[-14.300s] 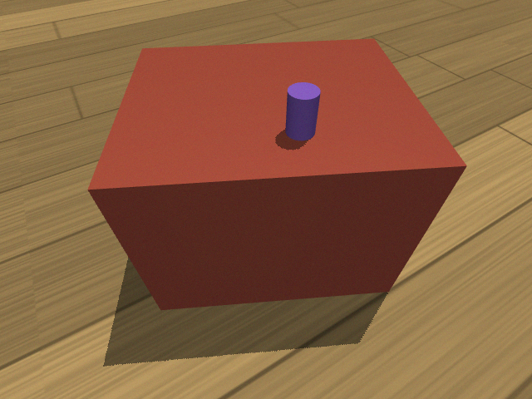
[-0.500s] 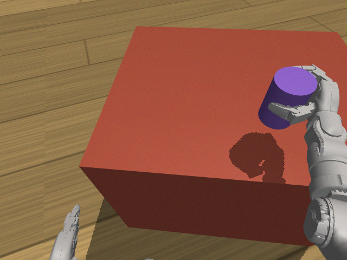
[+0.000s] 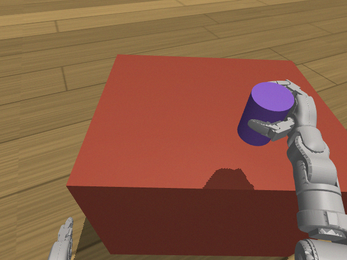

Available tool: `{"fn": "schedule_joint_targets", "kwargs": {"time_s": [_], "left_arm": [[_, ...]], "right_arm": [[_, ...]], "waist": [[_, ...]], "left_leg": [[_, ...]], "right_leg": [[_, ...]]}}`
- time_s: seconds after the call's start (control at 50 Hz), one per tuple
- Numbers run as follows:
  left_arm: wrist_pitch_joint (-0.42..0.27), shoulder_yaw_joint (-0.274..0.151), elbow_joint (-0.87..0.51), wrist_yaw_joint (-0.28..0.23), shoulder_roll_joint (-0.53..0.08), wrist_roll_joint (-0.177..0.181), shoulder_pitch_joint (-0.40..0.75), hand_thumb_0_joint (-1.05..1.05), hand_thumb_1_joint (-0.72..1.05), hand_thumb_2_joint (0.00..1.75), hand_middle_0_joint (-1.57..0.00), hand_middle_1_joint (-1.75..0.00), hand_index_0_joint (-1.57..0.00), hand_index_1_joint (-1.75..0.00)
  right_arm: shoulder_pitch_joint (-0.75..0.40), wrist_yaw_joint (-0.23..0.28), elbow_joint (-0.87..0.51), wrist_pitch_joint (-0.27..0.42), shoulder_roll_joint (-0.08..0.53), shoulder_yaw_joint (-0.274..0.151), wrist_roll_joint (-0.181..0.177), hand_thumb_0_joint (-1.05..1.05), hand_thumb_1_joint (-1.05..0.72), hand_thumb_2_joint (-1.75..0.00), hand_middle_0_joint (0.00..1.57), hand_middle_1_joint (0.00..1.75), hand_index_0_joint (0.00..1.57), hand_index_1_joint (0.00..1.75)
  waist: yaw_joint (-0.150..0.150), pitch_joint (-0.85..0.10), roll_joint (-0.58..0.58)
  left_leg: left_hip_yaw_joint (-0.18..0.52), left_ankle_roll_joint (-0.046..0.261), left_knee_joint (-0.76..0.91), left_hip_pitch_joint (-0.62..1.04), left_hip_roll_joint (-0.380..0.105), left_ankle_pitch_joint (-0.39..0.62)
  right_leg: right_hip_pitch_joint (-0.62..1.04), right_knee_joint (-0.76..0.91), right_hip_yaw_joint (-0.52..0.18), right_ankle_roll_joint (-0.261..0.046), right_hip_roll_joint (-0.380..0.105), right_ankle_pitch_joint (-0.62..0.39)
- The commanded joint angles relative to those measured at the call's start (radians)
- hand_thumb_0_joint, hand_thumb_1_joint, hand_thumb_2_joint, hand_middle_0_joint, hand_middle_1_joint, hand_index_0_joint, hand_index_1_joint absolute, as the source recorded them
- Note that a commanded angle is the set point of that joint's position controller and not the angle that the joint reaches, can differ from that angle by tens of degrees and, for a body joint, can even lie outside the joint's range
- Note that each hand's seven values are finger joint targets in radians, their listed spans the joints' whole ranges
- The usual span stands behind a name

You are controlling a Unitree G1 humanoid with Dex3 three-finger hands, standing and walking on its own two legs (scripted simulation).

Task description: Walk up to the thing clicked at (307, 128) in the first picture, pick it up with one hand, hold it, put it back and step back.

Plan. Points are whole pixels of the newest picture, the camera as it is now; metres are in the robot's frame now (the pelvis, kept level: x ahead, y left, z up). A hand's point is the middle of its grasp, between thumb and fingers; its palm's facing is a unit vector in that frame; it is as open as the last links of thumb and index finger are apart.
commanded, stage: lift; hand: right
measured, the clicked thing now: (262, 115) +0.40 -0.17 +0.16
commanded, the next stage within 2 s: hold in 0.56 s
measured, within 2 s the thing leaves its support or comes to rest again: neither
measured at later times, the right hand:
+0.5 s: hand (281, 113) +0.34 -0.18 +0.22, palm faces +0.16 +0.99 -0.01, open 11.3 cm
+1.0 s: hand (288, 109) +0.33 -0.17 +0.24, palm faces +0.16 +0.99 -0.02, open 11.3 cm
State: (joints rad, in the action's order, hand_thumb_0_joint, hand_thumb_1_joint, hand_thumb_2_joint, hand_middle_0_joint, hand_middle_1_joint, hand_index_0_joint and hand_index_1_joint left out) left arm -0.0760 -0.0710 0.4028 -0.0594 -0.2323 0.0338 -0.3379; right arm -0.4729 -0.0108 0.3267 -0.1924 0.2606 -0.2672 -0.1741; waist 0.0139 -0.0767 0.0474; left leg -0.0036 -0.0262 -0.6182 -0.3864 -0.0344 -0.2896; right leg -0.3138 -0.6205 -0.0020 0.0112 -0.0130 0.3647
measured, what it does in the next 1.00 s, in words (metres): stands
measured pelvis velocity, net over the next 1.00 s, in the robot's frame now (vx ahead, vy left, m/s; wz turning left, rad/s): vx -0.01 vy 0.00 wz -0.02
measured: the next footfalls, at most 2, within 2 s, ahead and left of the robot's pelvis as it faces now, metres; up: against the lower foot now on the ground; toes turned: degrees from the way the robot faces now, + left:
none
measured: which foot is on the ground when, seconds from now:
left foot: down 0.00-1.00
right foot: down 0.00-1.00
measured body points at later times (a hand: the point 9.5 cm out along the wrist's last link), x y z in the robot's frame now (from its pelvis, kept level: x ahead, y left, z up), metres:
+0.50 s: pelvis -0.02 +0.00 +0.01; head -0.04 +0.03 +0.45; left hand +0.15 +0.26 -0.07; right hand +0.33 -0.23 +0.22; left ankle +0.02 +0.14 -0.73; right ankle -0.03 -0.13 -0.73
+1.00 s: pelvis -0.01 +0.00 +0.01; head -0.05 +0.04 +0.46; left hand +0.16 +0.26 -0.07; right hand +0.31 -0.22 +0.24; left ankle +0.02 +0.14 -0.73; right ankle -0.03 -0.13 -0.73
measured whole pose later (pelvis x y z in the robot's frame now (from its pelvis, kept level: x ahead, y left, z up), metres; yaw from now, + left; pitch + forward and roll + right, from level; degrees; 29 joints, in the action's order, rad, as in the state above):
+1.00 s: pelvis -0.01 +0.00 +0.01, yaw -1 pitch -2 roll +0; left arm -0.17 -0.09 0.59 -0.07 -0.24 0.03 -0.26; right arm -0.37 0.00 -0.10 -0.57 0.25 -0.27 -0.22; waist 0.00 -0.06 0.08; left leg -0.02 -0.02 -0.53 -0.26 -0.04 -0.24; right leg -0.19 -0.53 -0.02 0.01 -0.01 0.31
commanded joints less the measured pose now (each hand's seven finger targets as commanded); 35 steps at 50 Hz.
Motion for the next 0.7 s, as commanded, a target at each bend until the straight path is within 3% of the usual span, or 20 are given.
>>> {"fn": "schedule_joint_targets", "kwargs": {"time_s": [0.0, 0.04, 0.06, 0.08, 0.1, 0.12, 0.14, 0.22, 0.28, 0.3, 0.34, 0.36, 0.4, 0.48, 0.56, 0.58, 0.66, 0.68], "left_arm": [[-0.058, -0.047, -0.155, -0.012, -0.111, 0.003, 0.111, 0.0, -0.54, 0.05, -0.03, -0.04, -0.03, -0.04], [-0.062, -0.072, -0.164, -0.018, -0.137, 0.002, 0.109, 0.0, -0.53, 0.05, -0.03, -0.05, -0.03, -0.04], [-0.063, -0.048, -0.149, -0.015, -0.117, 0.002, 0.123, 0.0, -0.54, 0.05, -0.03, -0.04, -0.03, -0.04], [-0.061, -0.056, -0.135, -0.015, -0.119, 0.001, 0.098, 0.0, -0.54, 0.05, -0.03, -0.04, -0.03, -0.04], [-0.06, -0.032, -0.122, -0.011, -0.095, 0.004, 0.118, 0.0, -0.54, 0.05, -0.03, -0.04, -0.03, -0.04], [-0.061, -0.055, -0.117, -0.013, -0.113, 0.004, 0.104, 0.0, -0.54, 0.05, -0.03, -0.04, -0.03, -0.04], [-0.064, -0.04, -0.112, -0.01, -0.103, 0.002, 0.115, 0.0, -0.54, 0.05, -0.03, -0.04, -0.04, -0.04], [-0.076, -0.059, -0.058, -0.008, -0.112, 0.003, 0.132, 0.0, -0.54, 0.05, -0.04, -0.04, -0.04, -0.04], [-0.086, -0.067, -0.063, -0.008, -0.122, 0.001, 0.132, 0.0, -0.54, 0.05, -0.03, -0.04, -0.03, -0.04], [-0.086, -0.04, -0.068, -0.006, -0.098, 0.003, 0.137, 0.0, -0.54, 0.05, -0.03, -0.04, -0.03, -0.04], [-0.097, -0.052, -0.056, -0.005, -0.107, 0.003, 0.161, 0.0, -0.54, 0.05, -0.03, -0.04, -0.03, -0.04], [-0.096, -0.023, -0.046, -0.003, -0.082, 0.002, 0.155, 0.0, -0.54, 0.05, -0.04, -0.04, -0.04, -0.04], [-0.106, -0.074, -0.061, -0.009, -0.131, 0.001, 0.164, 0.0, -0.55, 0.05, -0.04, -0.04, -0.03, -0.05], [-0.117, -0.038, -0.029, -0.008, -0.099, 0.0, 0.18, 0.0, -0.55, 0.05, -0.04, -0.05, -0.04, -0.05], [-0.127, -0.058, -0.022, -0.012, -0.118, -0.003, 0.193, 0.0, -0.55, 0.05, -0.04, -0.05, -0.04, -0.05], [-0.131, -0.06, -0.043, -0.015, -0.124, -0.003, 0.205, 0.0, -0.55, 0.05, -0.04, -0.05, -0.04, -0.05], [-0.138, -0.05, -0.016, -0.012, -0.109, 0.0, 0.189, 0.0, -0.54, 0.05, -0.04, -0.05, -0.04, -0.05], [-0.141, -0.077, -0.022, -0.016, -0.134, 0.001, 0.192, 0.0, -0.55, 0.05, -0.04, -0.05, -0.04, -0.05]], "right_arm": [[-0.497, 0.014, -0.399, 0.041, 0.223, -0.059, -0.027, 0.0, 0.01, -1.29, 1.25, 1.44, 1.3, 1.44], [-0.484, 0.018, -0.411, 0.021, 0.219, -0.064, -0.028, 0.0, 0.02, -1.3, 1.24, 1.44, 1.3, 1.44], [-0.455, 0.02, -0.407, 0.008, 0.213, -0.059, -0.026, 0.0, -0.01, -1.29, 1.25, 1.44, 1.3, 1.44], [-0.462, 0.02, -0.424, -0.003, 0.218, -0.063, -0.026, 0.0, 0.01, -1.29, 1.24, 1.44, 1.3, 1.44], [-0.456, 0.022, -0.433, -0.015, 0.214, -0.062, -0.029, 0.0, 0.01, -1.29, 1.24, 1.44, 1.3, 1.44], [-0.439, 0.02, -0.441, -0.028, 0.202, -0.053, -0.028, 0.0, 0.0, -1.29, 1.24, 1.43, 1.3, 1.43], [-0.449, 0.02, -0.452, -0.039, 0.199, -0.052, -0.029, 0.0, 0.03, -1.3, 1.23, 1.44, 1.29, 1.44], [-0.418, 0.019, -0.474, -0.079, 0.204, -0.067, -0.036, 0.0, 0.0, -1.3, 1.24, 1.44, 1.3, 1.44], [-0.42, 0.017, -0.525, -0.1, 0.201, -0.061, -0.036, 0.0, 0.02, -1.3, 1.24, 1.44, 1.3, 1.44], [-0.408, 0.018, -0.525, -0.108, 0.2, -0.065, -0.037, 0.0, 0.02, -1.31, 1.24, 1.45, 1.3, 1.45], [-0.408, 0.021, -0.548, -0.123, 0.21, -0.075, -0.04, 0.0, 0.03, -1.3, 1.23, 1.44, 1.29, 1.44], [-0.405, 0.022, -0.543, -0.129, 0.198, -0.067, -0.04, 0.0, 0.03, -1.3, 1.22, 1.43, 1.28, 1.43], [-0.402, 0.022, -0.572, -0.145, 0.198, -0.065, -0.039, 0.0, 0.01, -1.3, 1.22, 1.43, 1.28, 1.43], [-0.39, 0.02, -0.585, -0.171, 0.188, -0.064, -0.043, 0.0, -0.01, -1.31, 1.23, 1.44, 1.29, 1.44], [-0.407, 0.027, -0.611, -0.192, 0.2, -0.069, -0.042, 0.0, -0.01, -1.31, 1.22, 1.43, 1.29, 1.43], [-0.386, 0.027, -0.623, -0.196, 0.201, -0.08, -0.045, 0.0, -0.04, -1.3, 1.23, 1.42, 1.28, 1.42], [-0.392, 0.025, -0.65, -0.213, 0.2, -0.076, -0.048, 0.0, -0.01, -1.3, 1.22, 1.43, 1.28, 1.43], [-0.379, 0.025, -0.633, -0.223, 0.192, -0.075, -0.05, 0.0, -0.02, -1.29, 1.22, 1.42, 1.28, 1.42]], "waist": [[-0.01, -0.278, -0.028], [0.0, -0.286, -0.041], [-0.018, -0.26, -0.041], [-0.009, -0.278, -0.03], [-0.022, -0.235, -0.029], [-0.006, -0.258, -0.015], [-0.011, -0.242, -0.012], [-0.012, -0.195, -0.038], [-0.006, -0.22, -0.031], [-0.013, -0.208, -0.044], [-0.019, -0.199, -0.03], [-0.02, -0.189, -0.029], [-0.008, -0.232, -0.033], [-0.02, -0.188, -0.031], [-0.01, -0.172, -0.038], [-0.02, -0.206, -0.057], [-0.02, -0.186, -0.022], [-0.009, -0.187, -0.05]], "left_leg": [[-0.048, 0.021, 0.071, 0.163, 0.027, 0.305], [-0.054, 0.021, 0.077, 0.171, 0.032, 0.293], [-0.054, 0.02, 0.084, 0.178, 0.029, 0.275], [-0.05, 0.021, 0.09, 0.183, 0.029, 0.272], [-0.053, 0.021, 0.095, 0.175, 0.029, 0.247], [-0.053, 0.023, 0.097, 0.174, 0.03, 0.259], [-0.052, 0.022, 0.105, 0.173, 0.028, 0.246], [-0.051, 0.016, 0.13, 0.175, 0.024, 0.209], [-0.053, 0.018, 0.135, 0.183, 0.026, 0.206], [-0.054, 0.018, 0.138, 0.186, 0.027, 0.205], [-0.055, 0.018, 0.147, 0.188, 0.026, 0.168], [-0.054, 0.019, 0.148, 0.191, 0.026, 0.178], [-0.053, 0.019, 0.143, 0.199, 0.024, 0.223], [-0.059, 0.019, 0.154, 0.194, 0.025, 0.201], [-0.054, 0.015, 0.172, 0.191, 0.02, 0.131], [-0.054, 0.013, 0.17, 0.214, 0.018, 0.147], [-0.061, 0.019, 0.158, 0.199, 0.025, 0.181], [-0.062, 0.016, 0.162, 0.193, 0.027, 0.172]], "right_leg": [[0.121, 0.083, 0.011, -0.015, 0.006, -0.339], [0.138, 0.093, 0.005, -0.016, 0.002, -0.337], [0.12, 0.1, 0.006, -0.014, 0.005, -0.314], [0.128, 0.102, 0.01, -0.016, 0.007, -0.305], [0.111, 0.11, 0.007, -0.014, 0.007, -0.282], [0.136, 0.113, 0.007, -0.015, 0.005, -0.296], [0.132, 0.117, 0.009, -0.014, 0.008, -0.282], [0.113, 0.129, 0.015, -0.023, 0.016, -0.232], [0.134, 0.136, 0.01, -0.023, 0.015, -0.231], [0.127, 0.137, 0.007, -0.024, 0.014, -0.231], [0.121, 0.15, 0.007, -0.023, 0.015, -0.197], [0.121, 0.148, 0.007, -0.022, 0.016, -0.208], [0.155, 0.142, 0.007, -0.021, 0.015, -0.251], [0.141, 0.151, 0.003, -0.021, 0.016, -0.236], [0.124, 0.163, 0.007, -0.027, 0.024, -0.159], [0.133, 0.158, 0.007, -0.028, 0.025, -0.178], [0.142, 0.158, 0.0, -0.02, 0.02, -0.218], [0.151, 0.162, 0.0, -0.023, 0.018, -0.204]]}}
